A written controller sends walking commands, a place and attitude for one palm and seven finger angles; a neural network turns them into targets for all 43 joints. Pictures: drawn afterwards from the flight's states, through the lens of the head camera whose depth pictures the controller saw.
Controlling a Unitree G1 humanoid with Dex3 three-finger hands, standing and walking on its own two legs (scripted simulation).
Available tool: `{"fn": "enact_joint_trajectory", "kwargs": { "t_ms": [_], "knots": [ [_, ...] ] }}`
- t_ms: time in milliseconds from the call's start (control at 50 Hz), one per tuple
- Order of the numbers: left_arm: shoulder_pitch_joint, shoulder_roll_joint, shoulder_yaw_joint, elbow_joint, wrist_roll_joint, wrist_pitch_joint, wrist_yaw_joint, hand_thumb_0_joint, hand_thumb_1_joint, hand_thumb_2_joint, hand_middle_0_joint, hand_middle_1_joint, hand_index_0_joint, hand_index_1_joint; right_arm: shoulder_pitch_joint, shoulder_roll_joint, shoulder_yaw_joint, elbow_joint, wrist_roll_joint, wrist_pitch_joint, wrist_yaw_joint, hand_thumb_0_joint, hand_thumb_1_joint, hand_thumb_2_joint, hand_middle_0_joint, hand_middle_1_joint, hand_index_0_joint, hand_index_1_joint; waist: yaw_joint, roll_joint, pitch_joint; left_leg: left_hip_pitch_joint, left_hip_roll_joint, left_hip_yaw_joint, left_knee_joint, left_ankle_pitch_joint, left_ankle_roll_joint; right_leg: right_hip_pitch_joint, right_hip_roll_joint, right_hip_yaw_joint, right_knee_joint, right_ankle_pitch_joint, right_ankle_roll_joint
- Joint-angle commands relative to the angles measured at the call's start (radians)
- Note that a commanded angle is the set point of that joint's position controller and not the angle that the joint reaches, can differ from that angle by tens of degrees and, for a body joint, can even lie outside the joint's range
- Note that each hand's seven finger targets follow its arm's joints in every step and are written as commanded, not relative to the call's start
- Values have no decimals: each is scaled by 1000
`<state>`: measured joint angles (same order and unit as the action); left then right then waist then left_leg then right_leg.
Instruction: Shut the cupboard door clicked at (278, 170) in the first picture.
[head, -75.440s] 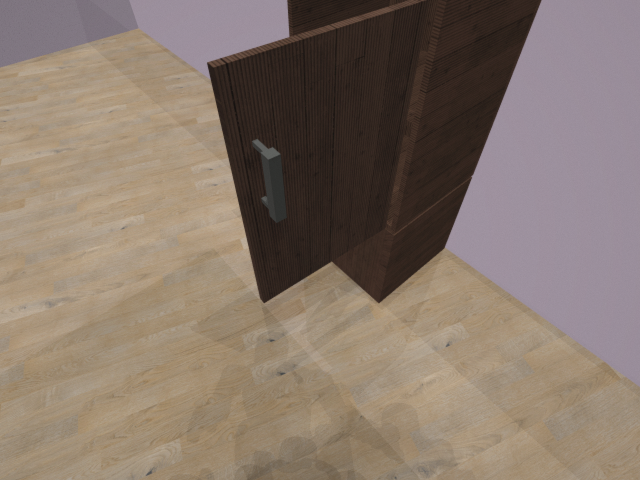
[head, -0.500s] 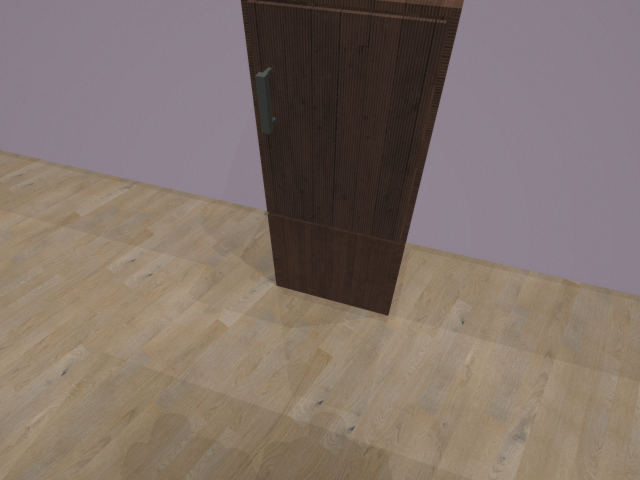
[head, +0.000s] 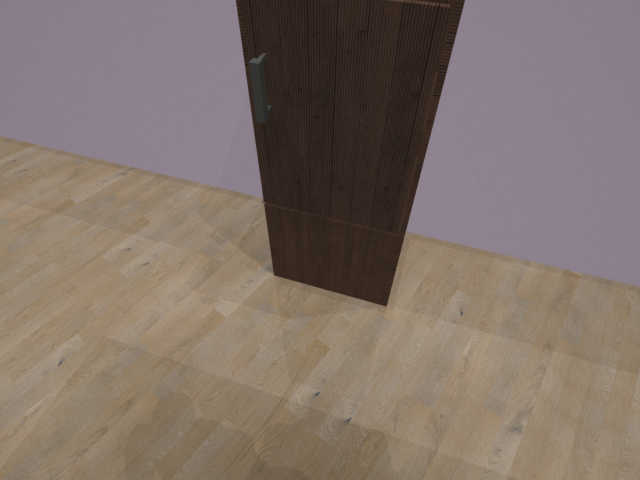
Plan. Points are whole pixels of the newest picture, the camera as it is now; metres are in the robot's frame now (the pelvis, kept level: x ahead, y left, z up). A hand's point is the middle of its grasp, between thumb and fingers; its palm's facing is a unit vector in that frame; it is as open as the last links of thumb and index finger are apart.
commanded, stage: look to check the result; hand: left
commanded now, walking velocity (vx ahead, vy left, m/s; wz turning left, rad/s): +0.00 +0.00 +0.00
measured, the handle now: (262, 88) +0.90 +0.18 +0.04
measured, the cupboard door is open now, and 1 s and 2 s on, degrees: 0 0 0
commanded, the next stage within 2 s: stand and wait in 0.28 s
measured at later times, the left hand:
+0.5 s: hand out of the picture +0.03 +0.17 -0.17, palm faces +0.01 -0.97 -0.23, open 7.4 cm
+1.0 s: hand out of the picture +0.03 +0.16 -0.17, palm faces +0.03 -0.97 -0.24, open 7.4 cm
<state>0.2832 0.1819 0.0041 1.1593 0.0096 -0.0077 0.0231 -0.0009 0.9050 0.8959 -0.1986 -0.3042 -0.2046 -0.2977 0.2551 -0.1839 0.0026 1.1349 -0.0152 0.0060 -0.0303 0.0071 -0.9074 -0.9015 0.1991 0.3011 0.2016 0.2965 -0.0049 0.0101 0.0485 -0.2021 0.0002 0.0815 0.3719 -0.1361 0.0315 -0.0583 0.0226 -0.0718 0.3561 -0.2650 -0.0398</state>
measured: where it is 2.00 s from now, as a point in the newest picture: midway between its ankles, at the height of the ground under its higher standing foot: outside the picture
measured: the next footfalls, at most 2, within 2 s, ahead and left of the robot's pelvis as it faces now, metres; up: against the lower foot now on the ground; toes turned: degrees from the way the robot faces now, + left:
none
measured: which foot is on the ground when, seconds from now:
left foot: down 0.00-1.00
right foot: down 0.00-1.00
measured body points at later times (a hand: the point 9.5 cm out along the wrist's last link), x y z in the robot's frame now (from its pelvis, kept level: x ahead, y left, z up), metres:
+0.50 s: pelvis +0.02 -0.01 +0.00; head +0.03 -0.02 +0.45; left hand +0.03 +0.23 -0.15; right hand +0.04 -0.26 -0.16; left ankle +0.04 +0.10 -0.74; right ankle -0.04 -0.09 -0.74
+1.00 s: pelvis +0.03 -0.03 +0.00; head +0.04 -0.04 +0.45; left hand +0.03 +0.21 -0.16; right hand +0.04 -0.27 -0.16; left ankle +0.04 +0.10 -0.74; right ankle -0.04 -0.09 -0.74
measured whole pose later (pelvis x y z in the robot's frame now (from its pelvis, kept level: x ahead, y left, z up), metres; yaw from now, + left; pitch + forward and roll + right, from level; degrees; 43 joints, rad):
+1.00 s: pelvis +0.03 -0.03 +0.00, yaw +0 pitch -2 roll +1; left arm 0.27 0.18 0.01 1.15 0.01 -0.01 0.03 0.00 0.90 0.90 -0.20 -0.30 -0.21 -0.30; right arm 0.23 -0.20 0.01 1.14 -0.01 0.01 -0.04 0.01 -0.91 -0.90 0.20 0.30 0.20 0.30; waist 0.00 0.00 0.04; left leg -0.16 0.03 0.07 0.39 -0.19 -0.01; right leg 0.01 0.05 -0.07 0.32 -0.29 -0.07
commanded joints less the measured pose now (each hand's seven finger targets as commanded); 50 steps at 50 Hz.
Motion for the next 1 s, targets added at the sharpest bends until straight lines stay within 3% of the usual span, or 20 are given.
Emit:
{"fn": "enact_joint_trajectory", "kwargs": {
  "t_ms": [0,420,640,980],
  "knots": [
    [44,122,23,-29,0,-11,9,0,900,900,-200,-300,-200,-300,25,-131,-22,-31,3,-13,-10,0,-900,-900,200,300,200,300,-4,-15,19,72,116,-142,-53,76,12,-112,-138,119,-99,100,-19],
    [19,142,25,-35,0,-14,10,0,900,900,-200,-300,-200,-300,-13,-148,-17,-30,2,-14,-11,0,-900,-900,200,300,200,300,-3,-1,12,88,118,-132,-45,127,6,-71,-145,119,-105,197,-13],
    [29,149,31,-38,0,-16,15,0,900,900,-200,-300,-200,-300,-7,-153,-18,-32,4,-14,-14,0,-900,-900,200,300,200,300,0,-20,-17,109,118,-118,-19,181,5,-37,-150,111,-94,328,-5],
    [53,132,30,-37,-2,-8,22,0,900,900,-200,-300,-200,-300,22,-123,-15,-24,4,-4,-20,0,-900,-900,200,300,200,300,-2,-21,21,87,109,-95,3,143,-1,-25,-151,115,-97,395,21]
  ]
}}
